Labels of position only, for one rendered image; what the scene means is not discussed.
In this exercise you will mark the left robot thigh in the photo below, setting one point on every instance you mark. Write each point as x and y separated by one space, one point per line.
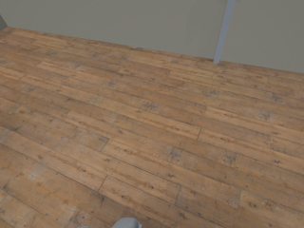
127 223

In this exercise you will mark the panel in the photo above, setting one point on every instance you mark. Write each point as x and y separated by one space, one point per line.
224 28

